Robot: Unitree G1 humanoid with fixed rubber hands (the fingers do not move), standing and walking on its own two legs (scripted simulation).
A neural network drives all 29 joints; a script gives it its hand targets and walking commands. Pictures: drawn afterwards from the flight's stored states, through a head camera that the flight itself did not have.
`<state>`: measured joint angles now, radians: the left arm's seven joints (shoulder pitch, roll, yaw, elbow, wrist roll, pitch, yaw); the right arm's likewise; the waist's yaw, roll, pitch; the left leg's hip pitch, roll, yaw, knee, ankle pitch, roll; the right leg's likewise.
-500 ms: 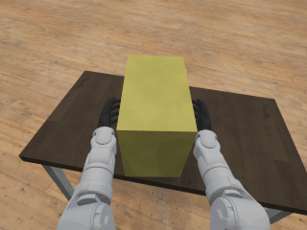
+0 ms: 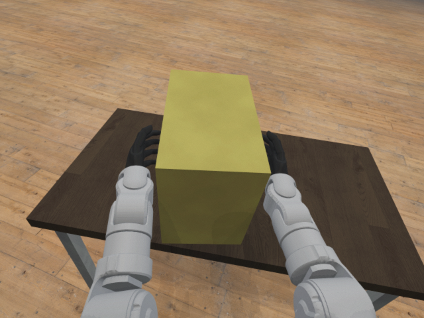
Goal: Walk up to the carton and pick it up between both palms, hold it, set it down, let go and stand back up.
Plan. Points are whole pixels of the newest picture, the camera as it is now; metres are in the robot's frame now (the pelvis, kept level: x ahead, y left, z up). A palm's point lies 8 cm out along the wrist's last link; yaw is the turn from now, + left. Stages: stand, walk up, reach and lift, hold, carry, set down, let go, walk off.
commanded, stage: reach and lift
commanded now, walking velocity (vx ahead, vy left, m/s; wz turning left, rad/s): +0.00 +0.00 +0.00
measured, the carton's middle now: (205, 157) +0.45 +0.00 +0.08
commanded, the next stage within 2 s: hold in 1.22 s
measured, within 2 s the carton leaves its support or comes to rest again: neither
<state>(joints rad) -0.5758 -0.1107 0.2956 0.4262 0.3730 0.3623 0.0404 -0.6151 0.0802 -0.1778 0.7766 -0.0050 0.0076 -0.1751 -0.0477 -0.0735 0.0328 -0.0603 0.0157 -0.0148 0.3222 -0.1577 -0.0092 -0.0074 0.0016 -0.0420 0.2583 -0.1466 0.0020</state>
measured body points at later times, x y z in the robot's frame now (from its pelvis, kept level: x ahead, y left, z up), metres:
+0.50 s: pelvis +0.00 +0.00 +0.00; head -0.03 +0.03 +0.45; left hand +0.38 +0.14 +0.16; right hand +0.37 -0.13 +0.14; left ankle +0.02 +0.12 -0.75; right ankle +0.00 -0.12 -0.75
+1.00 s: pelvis +0.00 +0.00 +0.00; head -0.03 +0.03 +0.45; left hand +0.38 +0.13 +0.17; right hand +0.37 -0.13 +0.15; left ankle +0.02 +0.12 -0.75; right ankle +0.00 -0.12 -0.75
